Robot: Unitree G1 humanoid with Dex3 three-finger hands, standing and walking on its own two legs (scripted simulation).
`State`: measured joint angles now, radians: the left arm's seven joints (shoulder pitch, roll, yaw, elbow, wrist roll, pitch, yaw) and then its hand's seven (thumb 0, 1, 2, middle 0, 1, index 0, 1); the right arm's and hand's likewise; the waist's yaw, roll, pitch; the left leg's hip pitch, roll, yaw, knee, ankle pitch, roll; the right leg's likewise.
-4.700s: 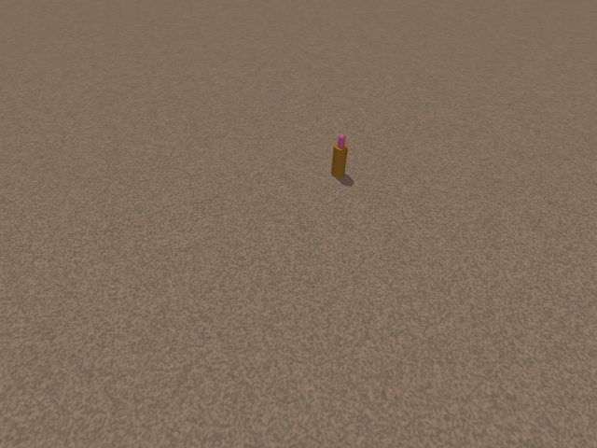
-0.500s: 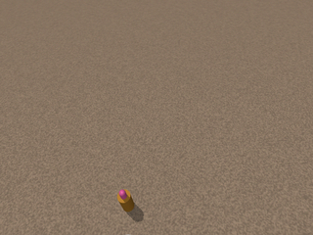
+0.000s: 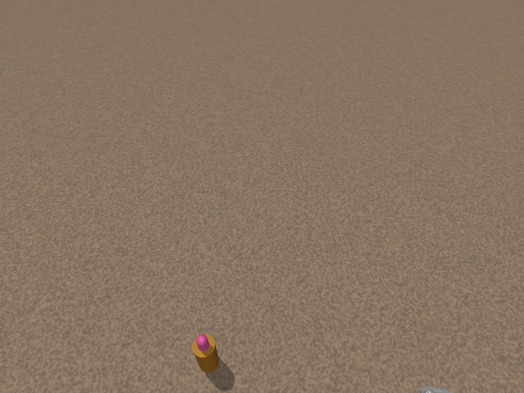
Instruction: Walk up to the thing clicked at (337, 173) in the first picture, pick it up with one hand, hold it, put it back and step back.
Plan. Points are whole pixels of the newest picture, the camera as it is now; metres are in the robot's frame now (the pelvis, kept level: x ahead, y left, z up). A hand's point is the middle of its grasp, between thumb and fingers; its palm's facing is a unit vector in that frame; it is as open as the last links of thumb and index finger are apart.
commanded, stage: walk up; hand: left
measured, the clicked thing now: (205, 351) +0.39 +0.18 -0.65
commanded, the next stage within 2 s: stand in 0.74 s
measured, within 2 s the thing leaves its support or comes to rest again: neither
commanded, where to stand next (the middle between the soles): +0.07 +0.00 m, yaw -2 degrees
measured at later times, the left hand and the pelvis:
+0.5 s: hand out of the picture +0.08 +0.25 -0.15, palm faces -0.02 -0.95 -0.33, open 7.4 cm; pelvis +0.01 +0.00 +0.01, yaw +0 degrees
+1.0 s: hand out of the picture +0.09 +0.25 -0.15, palm faces -0.02 -0.94 -0.33, open 7.4 cm; pelvis +0.02 +0.00 +0.01, yaw +0 degrees
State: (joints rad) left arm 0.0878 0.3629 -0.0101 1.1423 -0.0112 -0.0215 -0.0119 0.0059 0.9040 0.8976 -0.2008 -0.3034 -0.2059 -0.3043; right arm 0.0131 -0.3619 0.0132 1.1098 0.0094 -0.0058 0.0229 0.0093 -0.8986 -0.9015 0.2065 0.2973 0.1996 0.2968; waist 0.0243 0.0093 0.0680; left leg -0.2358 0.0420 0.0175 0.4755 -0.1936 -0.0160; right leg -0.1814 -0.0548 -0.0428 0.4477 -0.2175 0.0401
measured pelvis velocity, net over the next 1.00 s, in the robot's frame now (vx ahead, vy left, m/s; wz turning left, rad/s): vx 0.02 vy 0.00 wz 0.00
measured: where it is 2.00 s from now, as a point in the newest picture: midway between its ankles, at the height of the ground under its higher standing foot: outside the picture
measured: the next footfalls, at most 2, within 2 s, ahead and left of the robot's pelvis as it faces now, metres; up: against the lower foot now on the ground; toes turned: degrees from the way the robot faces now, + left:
none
